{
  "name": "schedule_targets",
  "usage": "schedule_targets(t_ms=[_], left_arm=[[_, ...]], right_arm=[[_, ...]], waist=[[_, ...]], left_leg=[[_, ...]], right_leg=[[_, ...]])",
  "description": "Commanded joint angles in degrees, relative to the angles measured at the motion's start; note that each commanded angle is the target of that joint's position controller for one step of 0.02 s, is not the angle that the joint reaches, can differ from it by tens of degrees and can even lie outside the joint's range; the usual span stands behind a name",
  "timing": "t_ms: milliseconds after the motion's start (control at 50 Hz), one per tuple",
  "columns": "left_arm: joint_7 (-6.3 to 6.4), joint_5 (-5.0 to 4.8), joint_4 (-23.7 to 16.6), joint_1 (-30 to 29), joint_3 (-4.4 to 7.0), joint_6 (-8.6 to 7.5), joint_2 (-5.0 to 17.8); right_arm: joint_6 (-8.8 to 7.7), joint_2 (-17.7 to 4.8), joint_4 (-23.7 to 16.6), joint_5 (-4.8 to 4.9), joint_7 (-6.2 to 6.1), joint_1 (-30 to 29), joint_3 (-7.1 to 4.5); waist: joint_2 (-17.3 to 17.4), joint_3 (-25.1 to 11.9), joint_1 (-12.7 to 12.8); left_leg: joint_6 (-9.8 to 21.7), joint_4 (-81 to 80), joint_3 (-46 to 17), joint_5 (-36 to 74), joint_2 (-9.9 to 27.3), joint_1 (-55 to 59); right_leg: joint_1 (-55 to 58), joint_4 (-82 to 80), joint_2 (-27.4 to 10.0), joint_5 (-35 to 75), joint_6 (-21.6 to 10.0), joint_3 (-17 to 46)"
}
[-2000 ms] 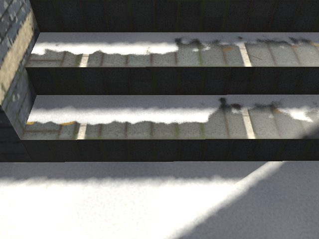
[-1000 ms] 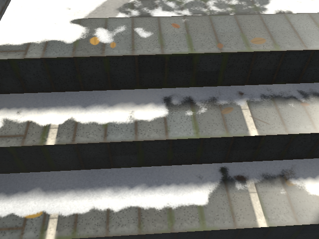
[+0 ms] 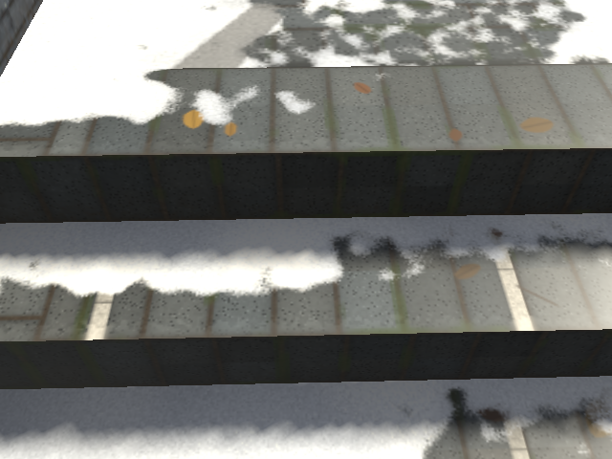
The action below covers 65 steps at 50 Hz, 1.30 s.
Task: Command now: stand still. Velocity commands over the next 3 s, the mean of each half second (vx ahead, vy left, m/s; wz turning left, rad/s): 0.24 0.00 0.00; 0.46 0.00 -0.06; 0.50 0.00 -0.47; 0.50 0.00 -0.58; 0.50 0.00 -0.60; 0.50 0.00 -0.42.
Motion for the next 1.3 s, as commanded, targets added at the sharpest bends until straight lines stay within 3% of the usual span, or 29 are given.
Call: schedule_targets(t_ms=[20,80,100,160,240,260,300,340,360,380,400,480,620,700,740,780,820,840,860,880,920,940,980,1040,1080,1120,1160,1260,1300], left_arm=[[0.31,0.00,-0.8,2.2,0.92,-0.29,5.0],[0.44,0.10,0.1,2.7,0.76,-0.22,4.3],[-0.48,1.35,2.5,7.2,-1.13,-0.54,-0.2],[-1.36,1.44,1.7,4.2,-0.81,-1.16,2.4],[-2.43,2.00,-0.6,2.7,-1.71,-2.29,0.4],[-1.59,-1.86,-0.4,1.9,0.29,-3.30,6.4],[-1.44,-2.14,-1.3,1.2,-0.10,-4.91,4.1],[-2.18,-1.60,1.6,12.1,0.68,-6.07,3.5],[-2.51,-0.65,4.1,22.3,2.81,-6.40,8.4],[-2.51,0.03,5.3,31.6,4.58,-6.01,13.9],[-2.14,0.43,5.3,28.1,2.87,-6.21,9.3],[-3.45,0.80,3.5,17.1,-1.49,-4.48,0.5],[-2.42,1.14,6.4,24.5,-3.37,-2.48,2.7],[-0.85,-0.69,3.5,20.1,-4.77,-2.19,2.2],[0.31,-3.19,3.7,22.2,-3.21,-2.47,6.1],[-0.98,-1.65,4.0,23.2,-3.38,-3.54,10.4],[-1.27,-0.15,3.4,18.3,-1.14,-2.89,16.5],[-1.28,1.48,1.0,17.0,-1.28,-3.72,13.9],[-3.52,1.24,-0.5,16.4,-2.78,-5.84,2.0],[-6.79,-0.07,-0.9,14.6,-2.04,-8.30,1.2],[-8.17,-1.39,-12.9,-7.5,-3.26,-7.28,-2.5],[-7.44,1.92,-9.8,-3.4,-2.54,-5.86,-1.2],[-9.60,1.68,-10.4,4.7,-3.71,-3.50,-5.2],[-11.37,0.17,-11.0,5.5,-3.56,-2.92,-2.3],[-12.50,-1.09,-10.7,0.0,-2.93,-3.17,1.4],[-11.33,0.22,-14.4,-10.4,-5.37,-2.90,-1.5],[-9.28,-1.28,-16.8,-15.6,-6.34,-3.16,-1.7],[-8.47,0.15,-23.9,-32.8,-6.25,1.32,0.6],[-10.13,0.29,-24.6,-29.3,-6.35,3.15,-0.5]], right_arm=[[-0.24,-5.2,-0.7,0.07,-0.07,4.8,-0.92],[-0.16,-4.5,-0.3,-0.08,-0.08,5.5,-0.78],[-0.22,-0.3,-0.1,-2.15,-1.01,6.8,0.77],[0.17,-6.3,-0.9,-1.39,-1.30,5.6,-0.95],[0.24,-6.6,-2.6,-0.86,-0.55,5.5,-1.53],[-0.05,-12.1,-3.6,2.72,-0.51,5.5,-3.42],[-0.73,-11.5,-4.0,2.60,-0.60,6.5,-3.82],[-1.00,-10.3,-6.4,2.74,-0.48,1.0,-3.68],[-1.49,-9.1,-8.9,2.96,-0.52,-4.3,-3.46],[-2.32,-6.4,-9.4,2.16,-0.29,-3.0,-2.80],[-3.28,-4.9,-8.3,2.04,0.50,0.3,-2.48],[-2.72,-3.2,-9.6,2.60,2.63,-2.9,-2.65],[-0.93,3.7,-18.9,3.15,1.48,-14.3,2.51],[-3.38,2.4,-30.9,1.40,2.76,-27.9,5.84],[-3.63,3.7,-35.3,-0.23,2.77,-33.6,7.43],[-4.90,-2.3,-34.4,1.88,2.51,-22.0,4.51],[-4.04,-12.5,-28.0,0.53,3.27,-4.1,0.03],[-2.99,-18.9,-22.6,-1.84,3.90,6.9,-2.28],[-1.47,-22.0,-14.5,-2.78,2.98,16.6,-3.13],[-1.41,-14.4,-12.9,-3.99,1.99,16.2,-1.64],[-1.21,-3.4,-5.6,-0.54,3.23,9.8,0.68],[-1.62,-5.5,-7.0,-2.92,3.72,1.9,-0.36],[-1.01,4.5,-5.4,-5.07,5.07,-7.5,2.78],[-3.69,1.6,-4.9,-7.43,4.29,-12.6,2.82],[-3.82,-2.1,-4.2,-8.67,3.45,-6.7,2.66],[-1.92,-1.4,2.9,-9.73,3.37,9.1,3.93],[-1.82,-2.0,4.6,-11.08,4.68,13.6,4.32],[-2.06,-2.5,7.5,-10.13,6.66,22.6,4.73],[-3.00,-7.1,4.8,-6.41,8.59,12.9,3.96]], waist=[[0.4,1.0,0.1],[0.8,-0.2,0.2],[0.2,-1.4,1.1],[3.3,5.6,0.6],[7.6,9.3,-0.1],[7.7,9.5,-0.8],[7.8,9.2,-0.4],[4.5,5.0,6.2],[-3.4,1.2,10.8],[-16.4,-3.9,12.5],[-13.8,-4.7,8.4],[-1.4,4.6,1.7],[-5.8,11.4,3.7],[-1.1,10.1,2.1],[-1.5,4.8,2.2],[-15.4,-12.1,-5.9],[-23.1,-21.0,-15.6],[-6.0,-25.9,-16.9],[25.8,-30.9,-13.0],[14.4,-31.5,-12.0],[5.1,-4.8,-8.2],[2.2,10.2,-5.1],[-0.7,2.6,3.6],[-0.3,-3.0,10.0],[7.8,-4.8,6.7],[4.3,-1.6,1.4],[0.5,-1.0,0.0],[4.4,-1.2,-4.6],[8.5,-3.5,4.5]], left_leg=[[0.3,-6.7,-3.9,9.7,4.4,-9.6],[0.6,-7.9,-3.8,5.6,4.1,-9.0],[1.5,-11.4,-7.7,-2.6,7.7,-8.1],[3.7,-14.4,-10.2,-16.7,7.5,-10.2],[9.1,-14.4,-15.1,-15.0,12.6,-8.4],[10.6,-13.5,-16.5,-14.0,13.0,-7.4],[12.5,-11.4,-19.1,-1.6,16.6,-1.8],[10.6,-0.8,-12.0,26.9,11.8,-7.0],[6.0,17.6,-3.5,39.8,4.6,-14.3],[0.1,42.7,1.8,17.6,-4.0,-30.6],[0.7,58.3,-5.6,-9.4,-2.9,-37.2],[3.4,77.9,-4.0,-0.8,5.4,-53.6],[-0.3,113.7,-6.2,-10.0,5.4,-86.2],[-1.0,83.3,2.8,2.3,9.5,-74.1],[0.5,64.2,8.6,4.4,9.9,-45.2],[4.0,58.2,15.2,-2.2,-1.3,-17.4],[8.2,37.5,2.7,-8.3,-1.5,-14.8],[13.4,28.5,-20.9,2.2,8.1,1.8],[20.1,-3.1,-53.6,2.6,21.1,15.0],[16.5,-8.6,-65.0,-10.7,25.2,12.4],[10.1,-4.7,-43.5,-17.3,21.6,-6.1],[13.2,1.4,-24.7,-9.5,16.2,-20.6],[9.6,-4.8,-16.1,0.2,15.8,-24.5],[3.8,-10.0,3.5,3.7,9.9,-28.6],[5.2,-13.0,7.4,6.8,8.0,-27.0],[8.0,-11.5,-0.6,4.4,15.6,-6.1],[6.6,-12.8,0.7,4.0,17.0,4.5],[6.3,-24.8,6.2,17.9,19.1,2.0],[8.0,-21.5,13.3,69.7,18.1,-7.4]], right_leg=[[8.7,-1.7,-3.1,5.6,-1.7,4.1],[9.5,-2.1,-2.7,1.9,-1.5,3.7],[10.8,-4.4,-5.1,-1.9,-0.9,5.1],[5.2,0.3,-1.2,-9.4,-0.7,2.1],[-4.4,12.5,0.8,-13.9,-2.6,-2.7],[-7.4,14.2,0.4,-14.9,-3.1,-2.2],[-12.4,13.5,-0.7,-15.1,-4.2,-2.5],[4.2,1.6,1.2,-9.8,-6.8,-1.8],[14.4,-3.6,-4.0,-3.1,-10.3,9.0],[28.3,-11.2,-16.6,2.8,-18.4,30.0],[27.5,-14.5,-22.4,0.0,-21.2,38.6],[15.9,-13.3,-15.4,-8.8,-12.4,16.9],[13.8,-13.4,-18.6,-2.9,-11.8,13.9],[-2.8,-21.0,-11.8,-7.2,-7.9,4.4],[-10.9,-32.9,-12.7,6.9,-9.6,2.4],[0.8,-15.1,-11.3,92.5,-10.3,-2.7],[22.9,8.0,-14.5,112.5,-7.8,0.7],[9.7,26.1,-11.2,87.4,-7.0,4.9],[-10.8,51.5,7.8,0.5,-5.0,10.9],[-17.9,74.6,9.2,-4.5,-6.6,25.6],[-39.1,90.9,4.7,-1.8,-9.8,15.9],[-45.2,93.7,4.7,7.2,-14.6,19.8],[-44.7,100.7,2.5,9.9,-21.1,18.4],[-44.0,91.5,0.8,14.9,-20.7,10.4],[-44.9,106.1,2.7,9.0,-17.1,3.0],[-71.9,116.5,2.3,-0.3,-19.7,9.8],[-81.2,104.6,0.0,2.2,-20.6,11.0],[-69.9,81.5,-4.9,3.2,-16.8,-3.4],[-49.7,71.9,-1.8,-1.2,-16.7,-11.0]])
Next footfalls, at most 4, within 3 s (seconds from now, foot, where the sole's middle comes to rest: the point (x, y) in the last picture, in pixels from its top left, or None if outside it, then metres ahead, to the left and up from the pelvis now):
0.82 left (238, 457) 0.45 0.15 -0.60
1.38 right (347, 277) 0.72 -0.05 -0.42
1.80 left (274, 104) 1.02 0.09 -0.24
2.44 right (455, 79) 1.11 -0.29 -0.24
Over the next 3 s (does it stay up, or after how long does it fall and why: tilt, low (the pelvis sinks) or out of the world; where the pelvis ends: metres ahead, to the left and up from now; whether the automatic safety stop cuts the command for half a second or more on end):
stays up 1.34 -0.37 0.53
